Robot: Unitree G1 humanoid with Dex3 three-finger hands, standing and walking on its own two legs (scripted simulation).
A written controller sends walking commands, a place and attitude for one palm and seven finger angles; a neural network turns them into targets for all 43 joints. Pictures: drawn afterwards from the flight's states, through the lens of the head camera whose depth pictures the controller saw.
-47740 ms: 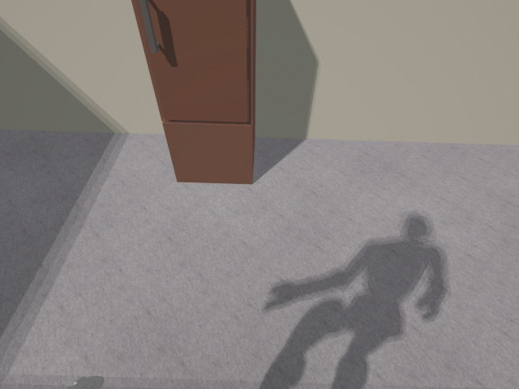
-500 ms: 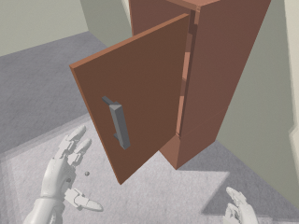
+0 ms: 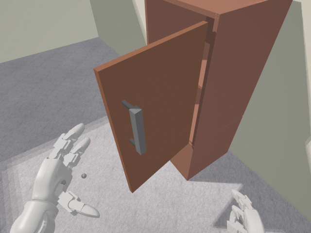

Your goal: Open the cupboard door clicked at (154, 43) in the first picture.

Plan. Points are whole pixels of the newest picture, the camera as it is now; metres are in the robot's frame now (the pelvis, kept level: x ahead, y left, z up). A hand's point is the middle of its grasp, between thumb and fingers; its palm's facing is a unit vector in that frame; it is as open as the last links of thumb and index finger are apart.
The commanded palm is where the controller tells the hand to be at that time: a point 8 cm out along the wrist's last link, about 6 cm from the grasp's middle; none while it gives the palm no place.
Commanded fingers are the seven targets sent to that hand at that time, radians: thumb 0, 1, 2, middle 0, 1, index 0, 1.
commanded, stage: draw the hand back to the body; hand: left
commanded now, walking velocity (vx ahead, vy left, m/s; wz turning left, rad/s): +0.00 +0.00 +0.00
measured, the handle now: (134, 128) +0.36 +0.09 +0.09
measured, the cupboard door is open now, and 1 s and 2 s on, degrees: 100 100 100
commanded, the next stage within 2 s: step back with the hand held close in 1.14 s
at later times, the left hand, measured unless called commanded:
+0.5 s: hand (49, 156) +0.23 +0.24 +0.15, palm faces +0.31 -0.88 -0.36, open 12.2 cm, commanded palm +0.19 +0.29 +0.18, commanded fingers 0.00 0.48 0.72 -0.19 -0.30 -0.19 -0.30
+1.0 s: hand (39, 144) +0.24 +0.25 +0.18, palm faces +0.41 -0.83 -0.39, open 7.6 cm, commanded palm +0.19 +0.30 +0.20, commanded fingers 0.00 0.90 0.90 -0.20 -0.30 -0.20 -0.30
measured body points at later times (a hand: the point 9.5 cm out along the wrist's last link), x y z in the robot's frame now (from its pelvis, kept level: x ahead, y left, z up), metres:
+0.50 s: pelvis +0.02 +0.02 +0.03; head +0.01 +0.00 +0.48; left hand +0.21 +0.29 +0.17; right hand +0.20 -0.21 -0.05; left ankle +0.07 +0.13 -0.71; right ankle -0.05 -0.11 -0.71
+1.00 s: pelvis +0.04 +0.00 +0.04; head +0.02 -0.02 +0.48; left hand +0.21 +0.30 +0.20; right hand +0.22 -0.23 -0.05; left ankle +0.07 +0.13 -0.71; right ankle -0.05 -0.11 -0.71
